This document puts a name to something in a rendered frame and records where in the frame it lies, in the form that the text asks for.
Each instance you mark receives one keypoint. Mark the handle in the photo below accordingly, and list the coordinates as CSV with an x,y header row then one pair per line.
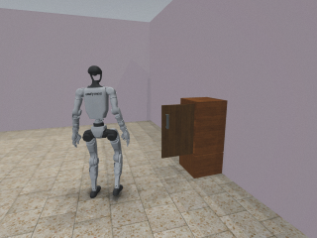
x,y
167,121

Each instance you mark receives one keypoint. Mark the right robot forearm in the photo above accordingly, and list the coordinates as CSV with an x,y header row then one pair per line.
x,y
121,121

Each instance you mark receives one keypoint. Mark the robot left upper arm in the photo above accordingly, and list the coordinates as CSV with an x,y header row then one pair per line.
x,y
78,101

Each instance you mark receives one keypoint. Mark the left robot forearm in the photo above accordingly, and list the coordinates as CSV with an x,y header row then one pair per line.
x,y
75,123

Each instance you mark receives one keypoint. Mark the right robot thigh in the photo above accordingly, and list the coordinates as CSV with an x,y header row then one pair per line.
x,y
113,136

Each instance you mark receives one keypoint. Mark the right robot hand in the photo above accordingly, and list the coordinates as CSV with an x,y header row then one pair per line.
x,y
126,136

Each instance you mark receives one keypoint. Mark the cupboard door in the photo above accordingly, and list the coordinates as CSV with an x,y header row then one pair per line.
x,y
177,140

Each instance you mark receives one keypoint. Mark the left robot hand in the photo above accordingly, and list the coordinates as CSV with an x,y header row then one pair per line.
x,y
75,139

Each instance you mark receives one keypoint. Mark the robot right upper arm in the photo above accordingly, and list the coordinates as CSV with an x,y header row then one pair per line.
x,y
113,99

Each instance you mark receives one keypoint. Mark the right robot foot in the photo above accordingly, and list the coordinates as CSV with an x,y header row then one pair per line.
x,y
116,190

